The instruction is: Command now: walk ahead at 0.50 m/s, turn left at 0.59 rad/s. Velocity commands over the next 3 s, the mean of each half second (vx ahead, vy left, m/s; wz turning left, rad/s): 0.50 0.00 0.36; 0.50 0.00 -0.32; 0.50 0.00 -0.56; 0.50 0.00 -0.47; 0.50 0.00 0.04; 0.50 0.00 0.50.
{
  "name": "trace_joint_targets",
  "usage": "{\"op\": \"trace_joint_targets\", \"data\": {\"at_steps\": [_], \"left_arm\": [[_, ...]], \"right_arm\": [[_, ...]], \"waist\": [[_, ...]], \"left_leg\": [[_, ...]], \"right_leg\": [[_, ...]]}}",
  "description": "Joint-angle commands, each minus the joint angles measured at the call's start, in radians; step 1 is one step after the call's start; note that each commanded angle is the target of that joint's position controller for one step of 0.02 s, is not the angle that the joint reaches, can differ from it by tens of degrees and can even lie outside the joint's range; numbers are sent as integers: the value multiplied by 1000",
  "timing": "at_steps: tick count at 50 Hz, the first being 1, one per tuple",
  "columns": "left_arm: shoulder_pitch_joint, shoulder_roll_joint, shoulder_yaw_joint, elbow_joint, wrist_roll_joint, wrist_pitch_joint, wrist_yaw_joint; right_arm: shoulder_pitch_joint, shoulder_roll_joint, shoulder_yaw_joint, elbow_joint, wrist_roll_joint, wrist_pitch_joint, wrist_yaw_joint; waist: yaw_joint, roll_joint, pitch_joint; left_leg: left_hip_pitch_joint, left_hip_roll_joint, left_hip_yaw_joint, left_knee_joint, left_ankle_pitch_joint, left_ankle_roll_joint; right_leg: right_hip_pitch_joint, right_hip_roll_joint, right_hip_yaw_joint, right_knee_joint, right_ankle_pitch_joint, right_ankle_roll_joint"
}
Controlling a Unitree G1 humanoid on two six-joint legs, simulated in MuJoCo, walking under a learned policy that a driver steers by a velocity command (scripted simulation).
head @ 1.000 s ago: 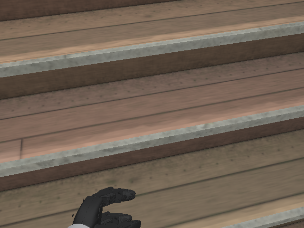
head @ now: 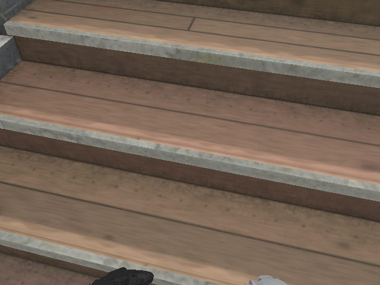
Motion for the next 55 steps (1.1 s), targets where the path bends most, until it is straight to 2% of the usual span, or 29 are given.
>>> {"op": "trace_joint_targets", "data": {"at_steps": [1,3,4,5,6,7,9,10,12,15,19,25,26,27,28,29,30,31,32,33,35,36,38,39,41,44,45,50,55], "left_arm": [[-162,76,27,-155,-8,6,-12],[-35,195,79,-145,-39,-29,1],[199,199,87,-74,-32,-46,12],[425,243,95,-9,-10,-49,31],[501,266,98,10,33,-50,38],[435,280,110,47,15,-77,40],[339,77,78,153,-15,-70,11],[308,-27,56,182,-17,-69,13],[227,-79,47,205,-20,-75,23],[221,-5,68,226,22,-91,8],[397,37,59,282,52,-97,-11],[699,-23,26,426,88,-99,-9],[653,103,76,370,-60,-149,56],[655,111,79,388,-68,-170,80],[751,-35,24,427,62,-129,10],[843,-56,22,447,86,-117,-15],[855,-67,21,463,90,-102,-35],[749,-3,42,415,31,-93,-56],[822,42,44,449,14,-99,-86],[745,84,55,395,-14,-119,-87],[741,151,83,363,-12,-160,-95],[768,168,90,362,5,-176,-91],[655,45,91,334,11,-163,-114],[635,60,116,327,-40,-141,-107],[559,17,129,349,-43,-151,-82],[408,-15,110,300,-38,-132,-67],[383,-10,112,284,-30,-114,-55],[268,50,108,228,-30,-89,-95],[79,115,82,143,-52,-84,-70]], "right_arm": [[-85,-245,-44,-125,56,-50,6],[-91,-332,-101,-143,50,-54,12],[-53,-216,-94,-143,11,-55,13],[-36,-90,-66,-169,-14,-44,25],[-186,-137,-97,-129,30,-24,31],[-247,-157,-109,-138,56,-22,17],[-256,-137,-105,-127,43,-10,-18],[-290,-101,-92,-143,30,0,-25],[-321,-58,-77,-156,34,30,-27],[-452,-80,-58,-225,34,25,-20],[-472,-133,-60,-208,4,50,16],[-731,-86,-13,-352,29,53,-48],[-792,-80,-39,-481,29,50,-73],[-869,-84,-34,-509,29,54,-82],[-964,-40,21,-487,15,87,-50],[-1000,-8,25,-516,7,104,-32],[-1050,-4,34,-543,3,125,-24],[-1105,-12,37,-558,-12,137,1],[-1176,-27,42,-587,13,148,10],[-1018,-73,12,-521,14,136,15],[-776,-115,-11,-440,51,98,-4],[-670,-128,-8,-431,57,86,-10],[-199,-247,-54,-258,1,86,-31],[-59,-344,-107,-183,0,71,-49],[-211,-310,-103,-139,11,25,-61],[-411,-45,-45,-138,14,38,-47],[-433,-16,-38,-134,-6,30,-48],[-472,-62,-50,-149,-28,-2,-66],[-121,-106,-33,32,-82,11,-54]], "waist": [[114,106,87],[148,163,-34],[182,-31,-277],[243,-327,-399],[339,-371,-152],[276,-251,63],[148,-13,90],[109,35,81],[54,-63,83],[53,-25,86],[90,-90,107],[188,-79,178],[81,-37,340],[110,-11,368],[208,-86,84],[221,-142,147],[217,-115,157],[172,-164,160],[172,-238,153],[92,-229,128],[35,-242,-62],[2,-175,-190],[-124,105,-342],[-130,134,-326],[-30,136,-71],[77,-71,-17],[119,-98,23],[147,-9,133],[38,-29,124]], "left_leg": [[-267,266,-184,-213,1074,229],[31,243,-136,-1,1602,173],[-158,149,-96,331,1476,107],[-593,-20,-103,628,590,59],[-858,-58,-164,1163,260,36],[-952,-5,-131,1323,375,54],[-916,30,-59,1396,391,112],[-906,51,-69,1355,403,132],[-956,61,-59,1407,305,163],[-950,75,48,1201,367,161],[-1077,109,86,1371,374,103],[-1586,164,86,1495,132,170],[-1380,216,168,1385,1,33],[-1393,217,213,1420,-35,-6],[-1401,226,249,1251,189,112],[-1340,254,264,1156,257,144],[-1209,242,259,995,269,149],[-872,199,344,823,65,134],[-721,156,293,853,-148,96],[-646,105,401,838,-102,78],[-258,75,268,808,158,110],[57,130,148,792,251,136],[403,382,-358,264,113,193],[217,470,-585,85,39,210],[-117,422,-305,106,-70,149],[-235,462,-149,61,71,131],[-283,457,-86,23,100,106],[-350,392,237,-176,151,145],[169,386,315,-160,254,140]], "right_leg": [[549,110,-113,-244,-71,50],[678,163,-52,-524,-93,-3],[1095,33,220,-575,228,-130],[1452,-209,790,-942,4,-319],[1259,-286,1113,-1180,-508,-307],[1047,-256,998,-1187,-668,-243],[884,-252,646,-1121,-313,-219],[856,-228,536,-1116,-198,-184],[827,-171,401,-1201,-87,-155],[814,-82,111,-1306,-6,-121],[971,-138,118,-1356,192,-180],[1473,-230,175,-1381,207,-188],[1237,-247,217,-1499,-1,-119],[1217,-237,236,-1525,-7,-118],[1401,-196,118,-1480,150,-155],[1364,-175,92,-1472,266,-149],[1273,-170,80,-1511,289,-143],[1040,-136,5,-1594,325,-163],[982,-208,70,-1632,445,-175],[1127,-227,30,-1596,726,-181],[1113,-171,-6,-1332,1394,-53],[876,-152,49,-1153,1386,-20],[548,25,165,-653,253,-8],[570,56,291,-121,221,-6],[447,24,302,256,294,-29],[362,-13,283,381,285,-120],[335,-27,283,322,331,-140],[323,11,204,405,223,-162],[-185,73,231,613,112,-249]]}}
Next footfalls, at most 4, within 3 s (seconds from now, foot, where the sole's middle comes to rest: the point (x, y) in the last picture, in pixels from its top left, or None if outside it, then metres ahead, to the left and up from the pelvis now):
0.06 right None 0.20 -0.13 -0.62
0.68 left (103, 243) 0.58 0.24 -0.46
1.30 right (196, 132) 0.86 -0.05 -0.29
1.84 left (163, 28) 1.22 0.04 -0.13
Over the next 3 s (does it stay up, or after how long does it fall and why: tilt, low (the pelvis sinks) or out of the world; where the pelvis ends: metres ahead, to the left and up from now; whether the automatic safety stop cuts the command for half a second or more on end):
stays up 1.60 -0.27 0.79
